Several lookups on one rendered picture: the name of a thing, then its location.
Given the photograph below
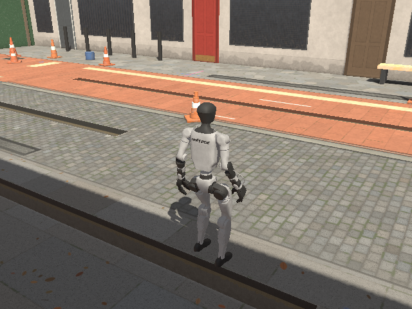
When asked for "robot left forearm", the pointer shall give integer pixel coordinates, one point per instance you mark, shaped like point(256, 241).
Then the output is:
point(180, 169)

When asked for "robot left upper arm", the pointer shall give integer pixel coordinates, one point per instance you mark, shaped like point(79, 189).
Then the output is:
point(184, 143)

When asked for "robot left shin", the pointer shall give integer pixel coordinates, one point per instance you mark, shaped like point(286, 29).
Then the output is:
point(202, 224)

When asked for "left robot hand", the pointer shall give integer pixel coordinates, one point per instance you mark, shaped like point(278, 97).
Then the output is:
point(183, 182)

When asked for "right robot hand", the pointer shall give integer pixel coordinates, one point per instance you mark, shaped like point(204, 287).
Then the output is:
point(241, 193)

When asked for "robot right forearm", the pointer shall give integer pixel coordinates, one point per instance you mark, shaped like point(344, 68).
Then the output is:
point(236, 183)

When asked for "robot right foot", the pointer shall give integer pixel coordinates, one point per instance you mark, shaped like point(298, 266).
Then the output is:
point(219, 262)

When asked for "robot right upper arm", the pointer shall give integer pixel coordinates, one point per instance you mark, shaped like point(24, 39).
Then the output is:
point(223, 140)

